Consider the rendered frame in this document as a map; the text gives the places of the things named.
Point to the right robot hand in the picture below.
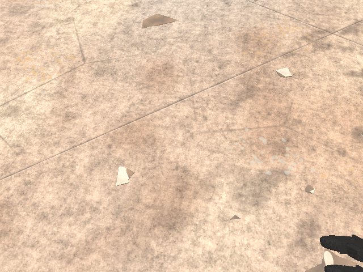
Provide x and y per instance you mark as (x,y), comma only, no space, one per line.
(352,246)

